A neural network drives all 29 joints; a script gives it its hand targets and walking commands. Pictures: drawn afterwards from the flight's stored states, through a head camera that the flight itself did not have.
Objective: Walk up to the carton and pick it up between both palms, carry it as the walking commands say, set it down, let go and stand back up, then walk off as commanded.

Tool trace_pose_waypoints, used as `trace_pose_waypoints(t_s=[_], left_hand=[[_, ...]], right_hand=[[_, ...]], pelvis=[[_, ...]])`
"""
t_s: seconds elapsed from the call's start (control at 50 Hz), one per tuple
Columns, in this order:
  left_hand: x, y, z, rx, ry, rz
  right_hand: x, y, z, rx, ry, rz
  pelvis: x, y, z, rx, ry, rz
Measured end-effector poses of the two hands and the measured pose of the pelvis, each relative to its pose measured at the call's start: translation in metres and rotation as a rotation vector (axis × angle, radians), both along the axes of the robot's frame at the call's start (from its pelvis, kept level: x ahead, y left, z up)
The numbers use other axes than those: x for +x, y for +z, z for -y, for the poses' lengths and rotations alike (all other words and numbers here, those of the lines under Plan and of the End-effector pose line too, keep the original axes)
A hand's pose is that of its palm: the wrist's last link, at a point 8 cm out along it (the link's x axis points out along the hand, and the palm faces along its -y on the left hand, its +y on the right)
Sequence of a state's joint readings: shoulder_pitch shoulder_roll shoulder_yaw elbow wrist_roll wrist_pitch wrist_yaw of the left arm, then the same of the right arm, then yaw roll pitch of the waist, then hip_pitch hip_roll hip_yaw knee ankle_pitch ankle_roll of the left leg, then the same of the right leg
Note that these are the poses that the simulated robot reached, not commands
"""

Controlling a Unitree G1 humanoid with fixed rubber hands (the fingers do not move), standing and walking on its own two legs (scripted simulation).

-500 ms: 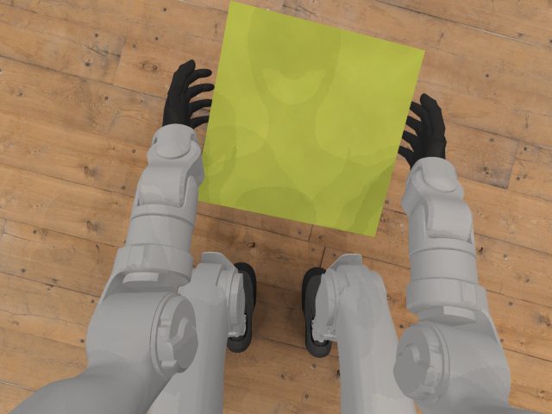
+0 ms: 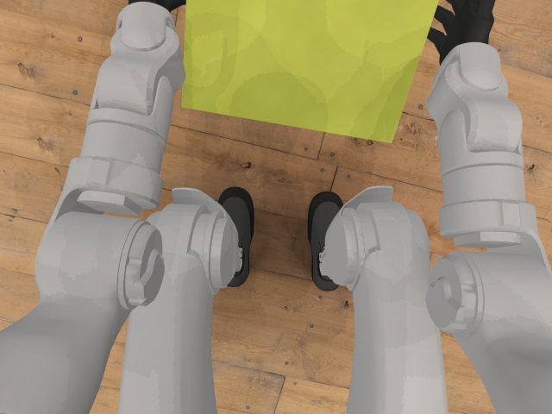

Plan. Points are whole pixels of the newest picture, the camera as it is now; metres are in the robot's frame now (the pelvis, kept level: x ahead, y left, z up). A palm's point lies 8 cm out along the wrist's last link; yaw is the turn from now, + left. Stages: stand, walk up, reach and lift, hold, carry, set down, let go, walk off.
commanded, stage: set down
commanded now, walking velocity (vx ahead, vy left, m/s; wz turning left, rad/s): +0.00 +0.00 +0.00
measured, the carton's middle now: (303, 12) +0.55 -0.03 -0.25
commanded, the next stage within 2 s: none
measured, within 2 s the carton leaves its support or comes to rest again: rests again in 1.04 s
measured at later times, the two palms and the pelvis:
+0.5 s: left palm out of the picture +0.56 +0.12 -0.23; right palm (455, 35) +0.51 -0.21 -0.23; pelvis +0.01 +0.00 -0.04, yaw +0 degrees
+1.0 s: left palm out of the picture +0.57 +0.11 -0.26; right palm (450, 33) +0.52 -0.22 -0.25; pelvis +0.02 +0.00 -0.06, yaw -1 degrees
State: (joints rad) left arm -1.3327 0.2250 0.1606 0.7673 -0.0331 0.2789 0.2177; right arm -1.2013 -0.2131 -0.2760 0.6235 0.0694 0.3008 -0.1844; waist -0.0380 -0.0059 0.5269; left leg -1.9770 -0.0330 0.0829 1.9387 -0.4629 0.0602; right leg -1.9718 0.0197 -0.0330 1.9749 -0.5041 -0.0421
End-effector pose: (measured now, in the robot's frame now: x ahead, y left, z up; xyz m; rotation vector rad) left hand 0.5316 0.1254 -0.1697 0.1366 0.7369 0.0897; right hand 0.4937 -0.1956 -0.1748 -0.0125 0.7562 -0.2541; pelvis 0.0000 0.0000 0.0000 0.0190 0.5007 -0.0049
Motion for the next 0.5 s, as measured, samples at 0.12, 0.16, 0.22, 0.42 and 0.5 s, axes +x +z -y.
trace_pose_waypoints(t_s=[0.12, 0.16, 0.22, 0.42, 0.5], left_hand=[[-0.005, -0.014, -0.002, -0.017, -0.009, -0.047], [-0.005, -0.02, -0.002, -0.019, -0.013, -0.057], [-0.002, -0.028, -0.001, -0.02, -0.022, -0.061], [0.018, -0.049, 0.006, -0.032, -0.064, -0.073], [0.025, -0.059, 0.01, -0.029, -0.091, -0.084]], right_hand=[[-0.003, -0.012, 0.0, 0.002, -0.002, -0.031], [-0.003, -0.017, 0.0, 0.002, 0.0, -0.038], [0.0, -0.024, 0.002, 0.001, 0.008, -0.039], [0.016, -0.043, 0.012, -0.006, 0.033, -0.043], [0.019, -0.053, 0.017, -0.008, 0.049, -0.055]], pelvis=[[-0.002, -0.006, -0.001, -0.001, 0.001, 0.01], [-0.001, -0.009, -0.001, -0.002, 0.002, 0.007], [-0.001, -0.014, -0.002, -0.003, 0.003, 0.0], [0.006, -0.031, -0.002, -0.002, 0.004, -0.024], [0.01, -0.037, -0.002, -0.001, 0.001, -0.035]])
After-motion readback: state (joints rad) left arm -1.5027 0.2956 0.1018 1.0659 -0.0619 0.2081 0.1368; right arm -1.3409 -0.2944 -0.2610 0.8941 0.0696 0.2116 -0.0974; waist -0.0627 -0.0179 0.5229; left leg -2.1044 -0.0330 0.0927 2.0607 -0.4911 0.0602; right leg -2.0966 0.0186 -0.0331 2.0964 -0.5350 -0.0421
